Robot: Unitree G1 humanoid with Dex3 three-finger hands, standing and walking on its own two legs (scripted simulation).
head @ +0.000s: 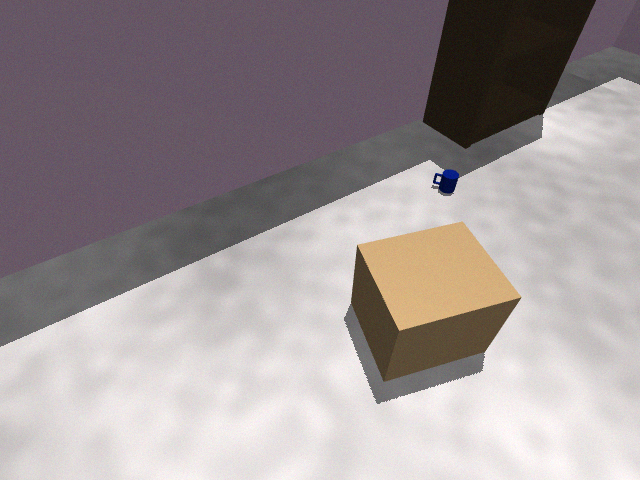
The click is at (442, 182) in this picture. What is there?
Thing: mug
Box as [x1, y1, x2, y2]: [433, 169, 458, 193]
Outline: 450,169 443,171 442,174 435,173 433,180 434,183 437,183 439,185 439,189 441,191 448,193 453,191 458,177 457,172
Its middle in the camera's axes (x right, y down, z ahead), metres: +0.62 -0.32 +1.93
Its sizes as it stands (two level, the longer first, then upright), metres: 0.112 0.078 0.090
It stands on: the floor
